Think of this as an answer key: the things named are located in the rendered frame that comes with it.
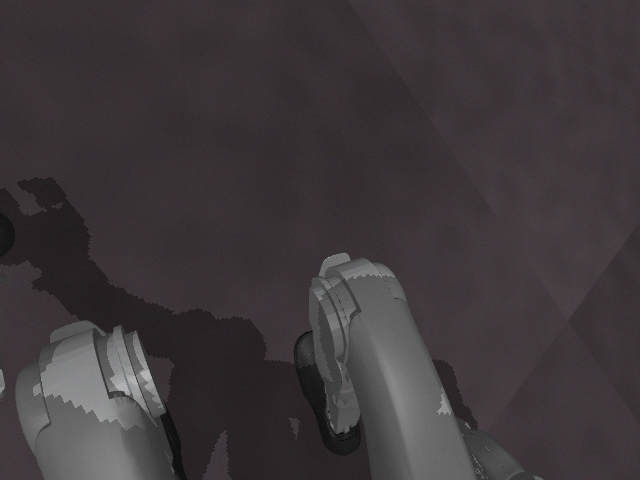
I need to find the ball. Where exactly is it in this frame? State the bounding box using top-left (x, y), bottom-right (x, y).
top-left (0, 213), bottom-right (15, 257)

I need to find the left robot foot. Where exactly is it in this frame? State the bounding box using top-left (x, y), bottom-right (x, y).
top-left (160, 405), bottom-right (187, 480)

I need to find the right robot hand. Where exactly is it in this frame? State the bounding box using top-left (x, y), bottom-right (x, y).
top-left (456, 417), bottom-right (526, 480)

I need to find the right robot foot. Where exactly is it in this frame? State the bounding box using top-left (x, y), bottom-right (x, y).
top-left (294, 331), bottom-right (361, 456)

